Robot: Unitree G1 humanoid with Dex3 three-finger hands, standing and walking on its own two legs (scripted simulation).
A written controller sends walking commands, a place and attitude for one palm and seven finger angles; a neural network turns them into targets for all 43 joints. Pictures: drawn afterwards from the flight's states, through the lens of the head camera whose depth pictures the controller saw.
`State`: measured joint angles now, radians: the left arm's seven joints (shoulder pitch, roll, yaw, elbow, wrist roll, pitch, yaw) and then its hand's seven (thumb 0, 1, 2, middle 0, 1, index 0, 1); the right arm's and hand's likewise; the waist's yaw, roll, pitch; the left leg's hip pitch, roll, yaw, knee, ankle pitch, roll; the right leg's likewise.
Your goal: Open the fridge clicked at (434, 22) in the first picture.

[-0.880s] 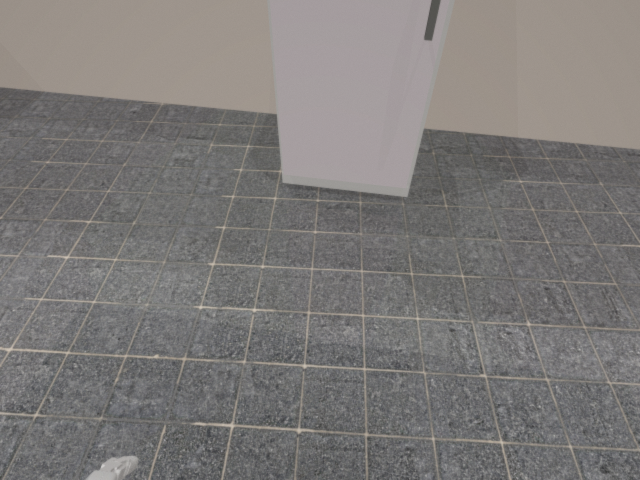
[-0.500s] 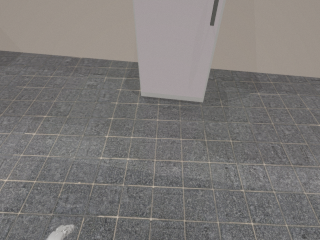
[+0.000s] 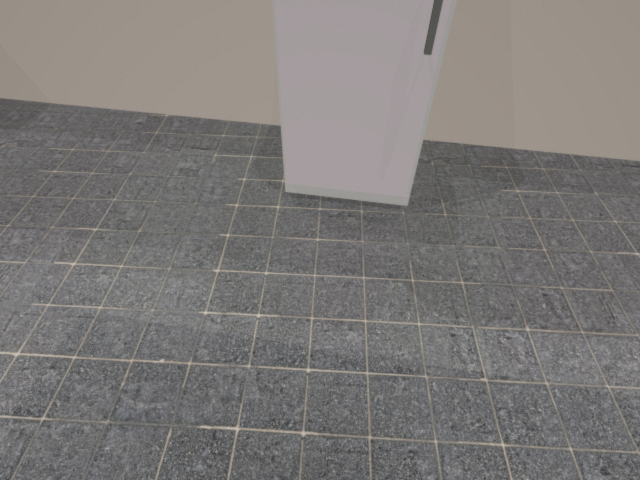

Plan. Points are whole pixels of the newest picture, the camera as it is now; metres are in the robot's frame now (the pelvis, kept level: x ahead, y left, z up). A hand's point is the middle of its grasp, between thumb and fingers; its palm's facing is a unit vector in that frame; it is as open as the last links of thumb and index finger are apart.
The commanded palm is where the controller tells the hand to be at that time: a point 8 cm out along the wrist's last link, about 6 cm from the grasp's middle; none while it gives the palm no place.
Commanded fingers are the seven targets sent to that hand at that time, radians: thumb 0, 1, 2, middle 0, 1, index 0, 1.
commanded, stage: look at it before walking up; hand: right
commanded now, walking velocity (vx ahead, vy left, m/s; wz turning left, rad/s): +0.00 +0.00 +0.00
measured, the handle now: out of the picture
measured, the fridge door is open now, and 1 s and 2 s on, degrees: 0 0 0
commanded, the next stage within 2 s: walk to a spot facing it in 0.56 s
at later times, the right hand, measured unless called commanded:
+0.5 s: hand out of the picture +0.06 -0.25 -0.16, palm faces -0.03 +0.94 -0.33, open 7.4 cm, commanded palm none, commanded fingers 0.00 -0.90 -0.90 0.20 0.30 0.20 0.30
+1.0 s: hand out of the picture +0.02 -0.22 -0.20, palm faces +0.04 +0.99 -0.16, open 7.4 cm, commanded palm none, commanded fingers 0.00 -0.90 -0.90 0.20 0.30 0.20 0.30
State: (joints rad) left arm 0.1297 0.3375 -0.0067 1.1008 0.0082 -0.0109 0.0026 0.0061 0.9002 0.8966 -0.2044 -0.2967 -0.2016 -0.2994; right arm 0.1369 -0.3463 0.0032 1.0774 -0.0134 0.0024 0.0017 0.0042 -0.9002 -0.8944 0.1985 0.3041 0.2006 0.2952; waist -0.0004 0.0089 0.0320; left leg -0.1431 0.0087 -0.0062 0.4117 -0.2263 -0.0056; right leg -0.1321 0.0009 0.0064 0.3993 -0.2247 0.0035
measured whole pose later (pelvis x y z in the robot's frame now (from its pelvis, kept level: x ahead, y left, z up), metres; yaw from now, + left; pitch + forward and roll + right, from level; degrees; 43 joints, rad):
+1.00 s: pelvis +0.06 -0.03 -0.01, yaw -1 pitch -1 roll +1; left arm 0.33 0.20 0.01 1.10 0.02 -0.03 -0.01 0.00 0.90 0.90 -0.20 -0.30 -0.20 -0.30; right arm 0.37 -0.22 -0.02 1.11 -0.02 0.01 0.01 0.00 -0.90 -0.89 0.20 0.30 0.20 0.29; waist 0.00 0.04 -0.01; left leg -0.21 0.03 0.02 0.70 -0.44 0.00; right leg -0.18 -0.01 -0.09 0.59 -0.38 -0.04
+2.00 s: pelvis +0.48 -0.08 +0.00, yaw -2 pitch -2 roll +1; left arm 0.23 0.15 0.05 1.03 0.01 -0.09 0.03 -0.02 0.95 0.90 -0.20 -0.30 -0.20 -0.30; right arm 0.33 -0.19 -0.07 1.10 -0.03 -0.01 0.01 0.01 -0.91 -0.90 0.19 0.30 0.19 0.29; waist -0.03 0.04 0.05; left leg -0.51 0.10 0.04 1.18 -0.26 -0.01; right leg -0.16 -0.04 -0.23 0.44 -0.26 -0.06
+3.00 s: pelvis +0.83 -0.10 +0.00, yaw -2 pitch -2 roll +0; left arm 0.25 0.15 0.04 1.05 0.02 -0.07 0.03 0.00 0.94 0.90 -0.20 -0.30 -0.20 -0.30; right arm 0.31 -0.17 -0.06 1.12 -0.03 0.00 0.00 0.01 -0.91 -0.89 0.19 0.30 0.20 0.29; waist -0.02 0.04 0.05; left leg -0.46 0.11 0.08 1.07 -0.32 -0.02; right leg -0.19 -0.01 -0.20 0.43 -0.21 -0.06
